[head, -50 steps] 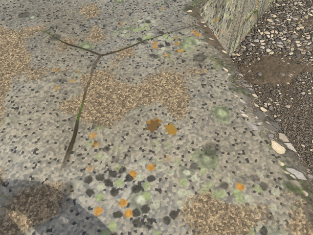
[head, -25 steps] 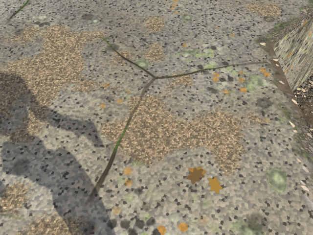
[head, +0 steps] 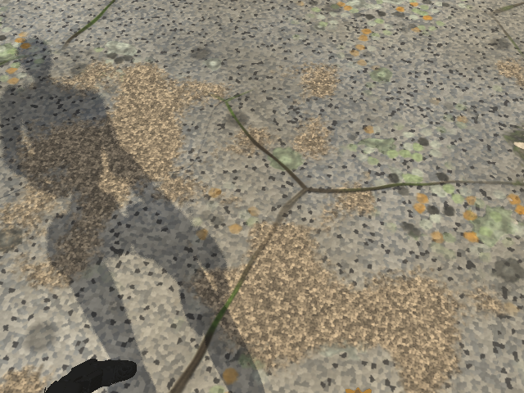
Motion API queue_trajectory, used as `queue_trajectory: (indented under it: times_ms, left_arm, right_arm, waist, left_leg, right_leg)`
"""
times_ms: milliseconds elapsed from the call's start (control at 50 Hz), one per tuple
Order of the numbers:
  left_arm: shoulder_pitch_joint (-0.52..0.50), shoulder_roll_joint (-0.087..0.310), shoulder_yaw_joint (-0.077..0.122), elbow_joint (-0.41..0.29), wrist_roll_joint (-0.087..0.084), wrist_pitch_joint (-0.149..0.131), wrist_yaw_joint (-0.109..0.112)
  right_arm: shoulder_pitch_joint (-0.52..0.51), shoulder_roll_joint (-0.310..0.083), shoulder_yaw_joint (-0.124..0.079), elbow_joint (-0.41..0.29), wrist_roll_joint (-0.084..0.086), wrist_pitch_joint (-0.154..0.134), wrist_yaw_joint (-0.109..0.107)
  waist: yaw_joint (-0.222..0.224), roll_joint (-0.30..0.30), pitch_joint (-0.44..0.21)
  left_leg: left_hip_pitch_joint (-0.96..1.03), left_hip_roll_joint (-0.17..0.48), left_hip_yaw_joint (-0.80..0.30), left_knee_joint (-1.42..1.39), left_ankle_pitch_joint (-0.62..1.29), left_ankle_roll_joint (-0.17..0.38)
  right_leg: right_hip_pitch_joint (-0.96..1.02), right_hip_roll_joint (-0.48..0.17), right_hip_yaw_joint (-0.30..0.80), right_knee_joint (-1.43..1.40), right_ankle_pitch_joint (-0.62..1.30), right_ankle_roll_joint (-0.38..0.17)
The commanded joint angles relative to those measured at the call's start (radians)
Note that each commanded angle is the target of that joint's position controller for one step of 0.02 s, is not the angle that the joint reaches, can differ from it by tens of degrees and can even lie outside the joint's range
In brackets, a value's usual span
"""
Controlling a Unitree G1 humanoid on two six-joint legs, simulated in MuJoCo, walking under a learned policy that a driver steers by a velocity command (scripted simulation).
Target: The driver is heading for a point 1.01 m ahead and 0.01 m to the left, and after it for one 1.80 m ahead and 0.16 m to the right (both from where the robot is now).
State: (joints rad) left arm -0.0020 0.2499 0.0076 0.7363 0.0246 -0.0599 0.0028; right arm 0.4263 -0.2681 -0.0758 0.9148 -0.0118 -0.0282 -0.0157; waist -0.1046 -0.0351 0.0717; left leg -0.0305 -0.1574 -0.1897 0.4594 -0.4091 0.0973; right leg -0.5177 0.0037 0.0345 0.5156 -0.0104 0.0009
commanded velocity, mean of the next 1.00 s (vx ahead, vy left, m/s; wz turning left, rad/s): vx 0.24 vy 0.00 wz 0.33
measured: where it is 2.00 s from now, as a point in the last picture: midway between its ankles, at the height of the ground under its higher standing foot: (185, 291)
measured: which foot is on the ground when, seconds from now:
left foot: down 0.00-0.02, up 0.04-0.44, down 0.46-0.98, up 1.00-1.00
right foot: up 0.00-0.00, down 0.02-0.46, up 0.48-0.94, down 0.96-1.00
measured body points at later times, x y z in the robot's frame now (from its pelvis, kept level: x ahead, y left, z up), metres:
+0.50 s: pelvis +0.03 +0.00 +0.00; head +0.01 +0.02 +0.45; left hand +0.07 +0.30 -0.12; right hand +0.19 -0.24 -0.10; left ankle -0.03 +0.07 -0.73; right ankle +0.14 -0.11 -0.71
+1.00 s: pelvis +0.22 +0.02 -0.01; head +0.25 +0.03 +0.44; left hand +0.32 +0.32 -0.10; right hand +0.25 -0.24 -0.15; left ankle -0.01 +0.07 -0.69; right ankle +0.33 -0.03 -0.73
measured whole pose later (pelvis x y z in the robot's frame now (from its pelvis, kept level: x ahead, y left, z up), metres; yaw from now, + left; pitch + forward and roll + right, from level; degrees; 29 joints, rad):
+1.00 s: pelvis +0.22 +0.02 -0.01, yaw +19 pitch +1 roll +0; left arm 0.11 0.25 0.04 0.73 0.04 -0.05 -0.02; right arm 0.48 -0.25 -0.03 0.94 -0.01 -0.06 0.00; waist -0.05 0.01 0.03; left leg -0.02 -0.02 -0.04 0.70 -0.45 0.06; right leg -0.45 0.01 -0.10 0.61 -0.16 -0.08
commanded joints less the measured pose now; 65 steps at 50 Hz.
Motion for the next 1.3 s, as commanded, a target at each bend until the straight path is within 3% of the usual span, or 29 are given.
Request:
queue_trajectory:
  times_ms: [20,40,60,100,140,240,300,360,400,440,460,480,500,520,540,580,660,780,860,900,940,960,980,1000,1020,1040,1080,1140,1300]
  left_arm:
    - [0.358,0.223,0.061,0.018,0.012,-0.036,0.037]
    - [0.356,0.248,0.058,-0.014,0.014,-0.02,0.029]
    - [0.357,0.22,0.063,-0.021,-0.021,0.002,0.019]
    - [0.184,0.08,0.026,-0.065,-0.028,0.026,0.035]
    - [0.126,0.095,0.023,-0.067,-0.013,0.046,0.051]
    - [0.12,0.12,0.037,-0.065,0.006,0.059,0.046]
    - [0.116,0.138,0.048,-0.077,0.011,0.068,0.038]
    - [0.138,0.207,0.076,-0.075,0.01,0.075,0.029]
    - [0.177,0.227,0.088,-0.065,0.014,0.086,0.02]
    - [0.157,0.186,0.083,-0.064,0.006,0.106,0.01]
    - [0.163,0.103,0.064,-0.065,0.002,0.11,-0.004]
    - [0.171,-0.018,0.028,-0.113,0.004,0.108,-0.015]
    - [0.051,0.114,0.064,-0.155,0.001,0.1,-0.016]
    - [0.061,0.15,0.077,-0.148,-0.015,0.087,-0.026]
    - [0.127,0.154,0.08,-0.104,-0.004,0.078,-0.036]
    - [0.222,0.163,0.091,-0.031,0.019,0.074,-0.047]
    - [0.162,0.106,0.082,-0.033,0.011,0.072,-0.052]
    - [0.031,0.082,0.068,-0.065,0.016,0.054,-0.054]
    - [-0.017,0.076,0.057,-0.099,0.011,0.037,-0.056]
    - [0.033,0.08,0.058,-0.095,0.005,0.03,-0.047]
    - [0.257,0.1,0.074,-0.027,0.001,0.019,-0.022]
    - [0.438,0.147,0.092,0.027,0.014,0.007,-0.006]
    - [0.57,0.275,0.12,0.04,0.037,0.0,0.002]
    - [0.544,0.269,0.114,0.055,0.011,0.006,-0.01]
    - [0.422,0.221,0.103,0.044,-0.002,0.01,-0.014]
    - [0.346,0.149,0.085,0.031,-0.005,0.007,-0.019]
    - [0.291,0.082,0.062,0.047,-0.007,-0.007,-0.018]
    - [0.338,0.08,0.059,0.088,-0.013,-0.033,-0.019]
    - [0.46,0.097,0.054,0.168,-0.025,-0.036,-0.012]
  right_arm:
    - [-0.082,-0.121,-0.022,-0.13,0.033,-0.024,-0.003]
    - [0.088,-0.044,-0.014,-0.128,0.057,-0.014,-0.021]
    - [0.156,-0.119,-0.025,-0.111,0.036,0.005,-0.034]
    - [-0.01,-0.157,-0.037,-0.115,-0.006,0.047,-0.019]
    - [-0.045,-0.129,-0.035,-0.13,-0.013,0.083,0.012]
    - [-0.08,-0.102,-0.024,-0.179,-0.005,0.124,0.023]
    - [-0.122,-0.106,-0.014,-0.218,-0.015,0.133,0.039]
    - [-0.147,-0.112,-0.002,-0.246,-0.013,0.125,0.072]
    - [-0.113,-0.12,0.0,-0.237,-0.007,0.112,0.08]
    - [0.019,-0.083,0.012,-0.172,-0.006,0.094,0.076]
    - [0.072,-0.09,0.015,-0.136,-0.012,0.08,0.06]
    - [0.019,-0.195,0.008,-0.198,-0.02,0.069,0.046]
    - [-0.03,-0.244,-0.016,-0.204,-0.027,0.071,0.015]
    - [-0.098,-0.215,-0.005,-0.203,-0.026,0.064,-0.003]
    - [-0.145,-0.195,0.002,-0.204,-0.018,0.044,0.002]
    - [-0.131,-0.155,0.012,-0.195,-0.007,0.005,0.014]
    - [-0.004,-0.131,0.012,-0.14,0.001,-0.028,0.023]
    - [0.091,-0.115,0.012,-0.082,-0.006,-0.039,0.011]
    - [0.114,-0.126,0.011,-0.042,-0.01,-0.045,0.002]
    - [0.085,-0.14,0.009,-0.033,-0.011,-0.047,0.0]
    - [0.035,-0.161,0.005,-0.027,-0.007,-0.049,0.005]
    - [0.029,-0.149,0.011,-0.032,-0.002,-0.054,0.007]
    - [0.082,-0.055,0.035,-0.072,0.027,-0.057,0.014]
    - [0.082,-0.081,0.023,-0.065,0.005,-0.061,0.015]
    - [0.022,-0.1,0.016,-0.072,-0.005,-0.056,0.017]
    - [-0.027,-0.095,0.02,-0.075,-0.009,-0.06,0.026]
    - [-0.044,-0.064,0.025,-0.074,-0.02,-0.046,0.036]
    - [-0.045,-0.038,0.03,-0.063,-0.027,-0.021,0.051]
    - [-0.404,0.002,0.057,-0.175,-0.022,-0.024,0.061]
  waist:
    - [0.197,0.026,-0.278]
    - [0.117,-0.158,-0.426]
    - [0.112,-0.142,-0.546]
    - [0.098,-0.043,-0.313]
    - [0.069,-0.096,-0.182]
    - [0.049,-0.106,-0.185]
    - [0.057,-0.147,-0.171]
    - [0.078,-0.187,-0.161]
    - [0.078,-0.154,-0.159]
    - [0.009,-0.036,-0.081]
    - [-0.01,0.212,-0.016]
    - [0.036,0.365,0.016]
    - [0.013,0.211,0.133]
    - [0.072,0.201,0.157]
    - [0.115,0.2,0.128]
    - [0.124,0.154,0.039]
    - [0.082,0.132,0.02]
    - [0.021,0.137,0.05]
    - [0.021,0.154,0.075]
    - [0.058,0.155,0.061]
    - [0.175,0.118,-0.056]
    - [0.247,0.07,-0.179]
    - [0.258,-0.152,-0.321]
    - [0.218,-0.203,-0.337]
    - [0.164,-0.098,-0.173]
    - [0.146,-0.003,-0.087]
    - [0.093,-0.031,-0.026]
    - [0.074,-0.036,-0.026]
    - [0.14,-0.024,0.02]
  left_leg:
    - [-0.253,0.097,-0.071,0.494,0.539,-0.07]
    - [-0.426,-0.046,0.054,0.798,-0.392,-0.075]
    - [-0.434,0.001,0.067,0.93,-0.33,-0.082]
    - [-0.482,0.076,0.102,0.923,-0.153,-0.12]
    - [-0.466,0.093,0.117,0.899,-0.087,-0.156]
    - [-0.427,0.087,0.151,0.863,-0.018,-0.156]
    - [-0.407,0.141,0.19,0.675,0.04,-0.132]
    - [-0.231,0.145,0.247,0.411,-0.056,-0.083]
    - [-0.112,0.117,0.289,0.277,-0.104,-0.031]
    - [0.048,0.098,0.301,0.0,-0.039,0.028]
    - [0.061,0.198,0.094,-0.208,-0.228,0.046]
    - [0.014,0.506,-0.388,-0.338,-0.548,0.112]
    - [-0.184,0.541,-0.466,-0.464,-0.647,0.179]
    - [-0.229,0.485,-0.383,-0.478,-0.526,0.146]
    - [-0.196,0.415,-0.26,-0.455,-0.338,0.108]
    - [-0.116,0.337,-0.104,-0.412,-0.13,0.075]
    - [0.036,0.344,-0.06,-0.393,0.0,0.093]
    - [0.136,0.369,-0.016,-0.353,0.203,0.12]
    - [0.142,0.394,0.012,-0.29,0.467,0.112]
    - [0.112,0.399,0.03,-0.243,0.632,0.091]
    - [0.037,0.344,0.105,0.011,0.972,0.052]
    - [-0.112,0.292,0.149,0.246,0.865,0.031]
    - [-0.406,0.154,0.216,0.63,0.419,-0.019]
    - [-0.538,0.057,0.105,0.802,-0.06,-0.008]
    - [-0.601,0.132,0.075,0.868,-0.003,0.006]
    - [-0.591,0.179,0.094,0.827,0.077,0.011]
    - [-0.531,0.239,0.126,0.713,0.141,0.0]
    - [-0.53,0.25,0.164,0.679,0.184,-0.028]
    - [-0.567,0.222,0.253,0.227,0.438,-0.093]
  right_leg:
    - [0.64,-0.211,0.144,-0.066,0.602,-0.084]
    - [0.831,-0.532,0.366,0.096,1.319,-0.206]
    - [0.793,-0.581,0.441,0.061,1.316,-0.302]
    - [0.534,-0.393,0.237,-0.079,0.782,-0.265]
    - [0.366,-0.297,0.097,-0.145,0.606,-0.236]
    - [0.262,-0.299,-0.007,-0.182,0.439,-0.261]
    - [0.207,-0.297,0.0,-0.291,-0.268,-0.211]
    - [0.131,-0.303,-0.011,-0.365,-0.566,-0.15]
    - [0.102,-0.317,-0.01,-0.365,-0.619,-0.13]
    - [-0.022,-0.248,-0.102,-0.225,-0.699,-0.073]
    - [-0.137,-0.151,-0.21,0.094,-0.732,-0.027]
    - [-0.354,-0.035,-0.187,0.384,-0.646,0.016]
    - [-0.401,-0.073,-0.042,0.389,-0.411,0.03]
    - [-0.331,-0.081,-0.014,0.398,-0.291,0.033]
    - [-0.277,-0.074,-0.021,0.396,-0.216,0.041]
    - [-0.199,-0.064,-0.058,0.446,-0.145,0.037]
    - [-0.283,-0.068,-0.061,0.434,-0.104,0.029]
    - [-0.301,-0.068,-0.079,0.253,-0.104,0.028]
    - [-0.212,-0.052,-0.108,0.134,-0.168,-0.025]
    - [-0.077,-0.022,-0.131,0.08,-0.205,-0.065]
    - [0.267,0.055,-0.162,-0.003,-0.179,-0.106]
    - [0.546,-0.012,-0.089,-0.01,-0.195,-0.136]
    - [0.806,-0.322,0.377,-0.116,-0.486,-0.22]
    - [0.781,-0.416,0.729,-0.287,-0.452,-0.26]
    - [0.648,-0.388,0.584,-0.275,-0.465,-0.252]
    - [0.519,-0.349,0.44,-0.29,-0.383,-0.241]
    - [0.381,-0.247,0.248,-0.342,-0.233,-0.192]
    - [0.361,-0.213,0.134,-0.377,-0.016,-0.205]
    - [0.411,-0.144,0.027,-0.369,0.239,-0.196]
